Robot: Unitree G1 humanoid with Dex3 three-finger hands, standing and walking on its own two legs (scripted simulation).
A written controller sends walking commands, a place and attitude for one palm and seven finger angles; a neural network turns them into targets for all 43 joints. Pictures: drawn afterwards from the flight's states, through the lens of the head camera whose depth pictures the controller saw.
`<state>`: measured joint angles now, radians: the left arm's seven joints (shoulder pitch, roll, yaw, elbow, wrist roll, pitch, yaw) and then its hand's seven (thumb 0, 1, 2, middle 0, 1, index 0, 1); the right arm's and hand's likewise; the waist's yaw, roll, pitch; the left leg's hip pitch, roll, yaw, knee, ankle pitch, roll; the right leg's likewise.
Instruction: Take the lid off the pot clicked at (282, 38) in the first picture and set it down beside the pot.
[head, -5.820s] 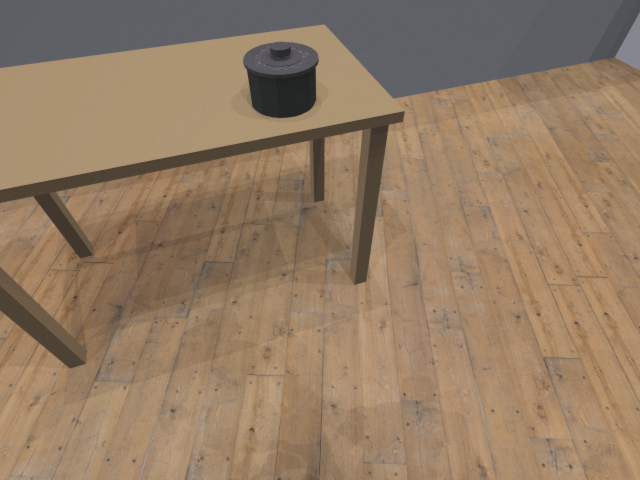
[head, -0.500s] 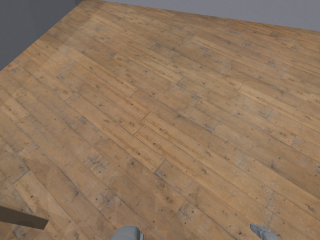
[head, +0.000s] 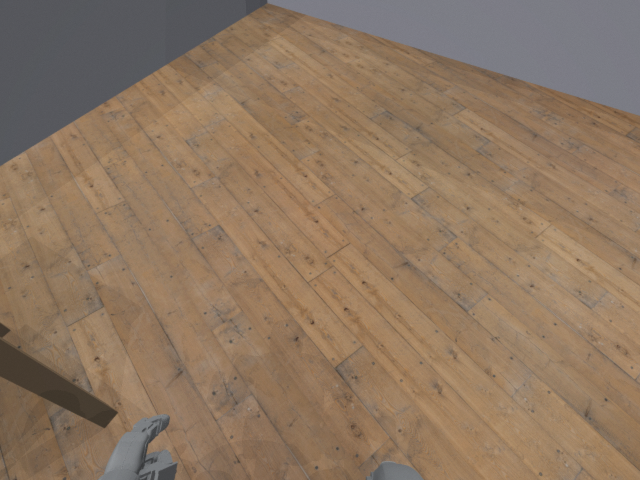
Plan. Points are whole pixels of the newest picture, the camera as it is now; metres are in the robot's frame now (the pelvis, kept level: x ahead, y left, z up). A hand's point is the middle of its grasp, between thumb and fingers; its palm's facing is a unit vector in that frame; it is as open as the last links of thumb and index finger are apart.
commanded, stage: turn to face it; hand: left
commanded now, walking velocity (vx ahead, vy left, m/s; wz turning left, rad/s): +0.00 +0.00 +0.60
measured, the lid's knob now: out of the picture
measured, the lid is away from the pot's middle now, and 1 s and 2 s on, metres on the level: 0.00 0.00 0.00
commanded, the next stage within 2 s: take the last steps up to it in 1.62 s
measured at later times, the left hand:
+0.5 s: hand out of the picture -0.03 +0.20 -0.17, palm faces +0.35 -0.90 -0.27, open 7.4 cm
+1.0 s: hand out of the picture -0.02 +0.24 -0.15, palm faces +0.59 -0.76 -0.27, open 7.4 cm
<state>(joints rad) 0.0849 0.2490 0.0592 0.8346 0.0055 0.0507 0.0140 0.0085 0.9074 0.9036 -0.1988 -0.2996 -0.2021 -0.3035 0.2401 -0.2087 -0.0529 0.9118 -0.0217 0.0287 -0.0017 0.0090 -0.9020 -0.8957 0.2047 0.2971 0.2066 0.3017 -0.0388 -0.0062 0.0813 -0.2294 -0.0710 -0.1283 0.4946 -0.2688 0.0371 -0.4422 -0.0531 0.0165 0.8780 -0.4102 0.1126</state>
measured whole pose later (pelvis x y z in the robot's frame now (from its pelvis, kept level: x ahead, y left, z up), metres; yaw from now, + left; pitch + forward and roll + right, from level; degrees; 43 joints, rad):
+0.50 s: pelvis -0.01 -0.02 +0.00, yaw +20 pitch +0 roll +1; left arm 0.25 0.23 0.05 0.89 0.03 0.03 0.02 0.01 0.90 0.90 -0.20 -0.30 -0.21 -0.30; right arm 0.15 -0.27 -0.08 0.92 -0.01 0.07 0.03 0.01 -0.91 -0.90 0.20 0.30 0.20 0.30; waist 0.01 -0.02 0.11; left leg -0.38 0.04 0.06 0.81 -0.42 -0.07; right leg -0.21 -0.17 -0.25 0.56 -0.32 0.03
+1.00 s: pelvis +0.00 -0.01 +0.00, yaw +37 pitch +0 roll -1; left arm 0.13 0.24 0.06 0.85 0.00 0.04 0.01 0.01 0.91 0.90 -0.20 -0.30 -0.20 -0.30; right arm 0.21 -0.21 -0.05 0.91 -0.02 0.04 0.00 0.01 -0.90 -0.90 0.20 0.30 0.21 0.30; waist -0.03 0.02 0.07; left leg -0.29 -0.08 -0.15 0.52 -0.22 0.02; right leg -0.36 -0.03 0.00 0.75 -0.40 0.09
